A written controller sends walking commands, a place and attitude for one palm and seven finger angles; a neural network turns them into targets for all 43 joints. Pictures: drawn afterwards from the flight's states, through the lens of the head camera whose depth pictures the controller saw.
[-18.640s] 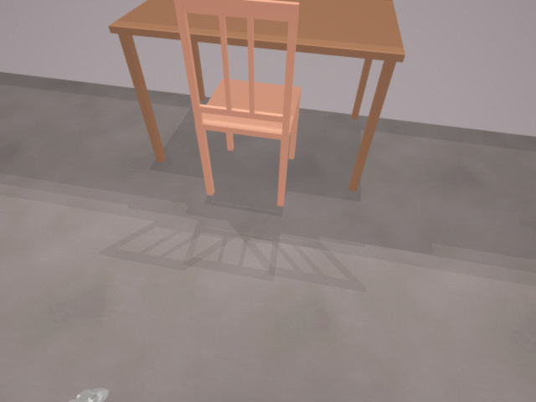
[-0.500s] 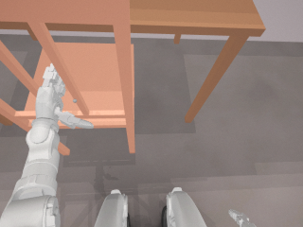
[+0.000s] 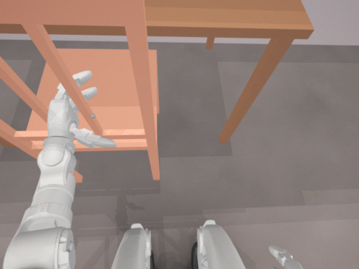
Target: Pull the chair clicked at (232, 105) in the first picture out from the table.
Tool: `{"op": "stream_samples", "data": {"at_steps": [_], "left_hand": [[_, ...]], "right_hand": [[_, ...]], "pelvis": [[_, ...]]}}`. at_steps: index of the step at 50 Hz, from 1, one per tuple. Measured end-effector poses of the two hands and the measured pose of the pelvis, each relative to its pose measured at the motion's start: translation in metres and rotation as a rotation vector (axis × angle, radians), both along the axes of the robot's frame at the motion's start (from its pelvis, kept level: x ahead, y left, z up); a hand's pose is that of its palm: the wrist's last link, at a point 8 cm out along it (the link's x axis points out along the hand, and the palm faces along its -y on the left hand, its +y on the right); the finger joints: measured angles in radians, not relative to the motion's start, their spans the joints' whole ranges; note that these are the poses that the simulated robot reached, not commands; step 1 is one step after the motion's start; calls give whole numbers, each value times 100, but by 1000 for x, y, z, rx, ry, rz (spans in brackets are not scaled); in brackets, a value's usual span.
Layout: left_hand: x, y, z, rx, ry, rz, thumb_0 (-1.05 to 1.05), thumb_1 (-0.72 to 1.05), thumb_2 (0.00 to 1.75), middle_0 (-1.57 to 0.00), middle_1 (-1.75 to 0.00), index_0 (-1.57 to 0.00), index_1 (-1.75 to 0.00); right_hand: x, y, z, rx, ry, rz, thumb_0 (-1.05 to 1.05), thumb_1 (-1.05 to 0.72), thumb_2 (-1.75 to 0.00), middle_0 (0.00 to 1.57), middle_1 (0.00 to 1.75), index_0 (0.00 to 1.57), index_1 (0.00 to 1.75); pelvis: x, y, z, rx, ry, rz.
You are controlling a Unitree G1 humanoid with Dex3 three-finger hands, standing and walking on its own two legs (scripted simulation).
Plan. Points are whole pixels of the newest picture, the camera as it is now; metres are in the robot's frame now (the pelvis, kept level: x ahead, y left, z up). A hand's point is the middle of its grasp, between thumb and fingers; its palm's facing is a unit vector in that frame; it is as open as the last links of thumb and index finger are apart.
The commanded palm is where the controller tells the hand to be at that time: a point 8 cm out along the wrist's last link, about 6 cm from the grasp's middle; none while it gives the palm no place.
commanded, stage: hook a spindle and tug to test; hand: left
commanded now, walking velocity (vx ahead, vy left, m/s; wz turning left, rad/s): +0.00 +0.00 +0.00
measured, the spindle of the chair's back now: (27, 95) +0.47 +0.31 +0.05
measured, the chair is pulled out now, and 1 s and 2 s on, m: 0.00 0.02 0.10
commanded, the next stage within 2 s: step backward, pulling the chair out in 1.12 s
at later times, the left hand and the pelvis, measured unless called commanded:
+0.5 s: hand (90, 115) +0.44 +0.19 +0.03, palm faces +0.03 -1.00 -0.04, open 5.9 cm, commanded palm +0.40 +0.23 +0.03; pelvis +0.01 +0.00 +0.01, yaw +0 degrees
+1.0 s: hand (88, 123) +0.42 +0.19 +0.03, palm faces +0.02 -1.00 -0.02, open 5.3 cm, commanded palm +0.37 +0.23 +0.03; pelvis +0.03 +0.01 +0.02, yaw -2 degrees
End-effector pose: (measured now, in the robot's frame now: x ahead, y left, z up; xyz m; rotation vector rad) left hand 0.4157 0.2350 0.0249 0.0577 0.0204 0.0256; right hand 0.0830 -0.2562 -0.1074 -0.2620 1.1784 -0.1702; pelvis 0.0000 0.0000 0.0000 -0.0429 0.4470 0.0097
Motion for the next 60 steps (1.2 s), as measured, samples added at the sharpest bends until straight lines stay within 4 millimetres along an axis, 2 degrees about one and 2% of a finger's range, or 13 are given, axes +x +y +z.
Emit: {"op": "stream_samples", "data": {"at_steps": [6,14,24,29,43,60], "left_hand": [[2,0,3,-5,7,4,-2,-33,37,-35,-98,-35,-99],[0,2,5,-11,21,16,-1,4,53,-46,-132,-41,-132],[-3,3,7,-14,9,8,0,58,76,-45,-141,-41,-143],[-4,4,7,-20,8,-1,1,76,84,-44,-141,-41,-145],[-11,4,7,-32,15,-9,1,78,81,-40,-142,-39,-145],[-35,4,7,-29,13,-2,1,78,81,-40,-141,-38,-145]], "right_hand": [[-3,-4,0,1,11,-10,1,-90,-89,20,30,20,30],[-1,-7,5,2,5,-21,1,-90,-89,20,30,20,30],[8,-4,11,5,-13,-22,1,-90,-89,20,30,20,30],[15,-1,13,9,-25,-22,1,-90,-89,20,30,20,30],[35,12,20,37,-65,-24,1,-90,-89,20,30,20,30],[59,15,21,41,-110,13,1,-90,-89,20,30,20,30]], "pelvis": [[1,-2,1,1,1,0],[5,-4,5,3,-2,-3],[12,-1,9,1,-5,-8],[16,2,10,-1,-3,-11],[28,10,16,-3,4,-23],[34,10,15,-4,3,-15]]}}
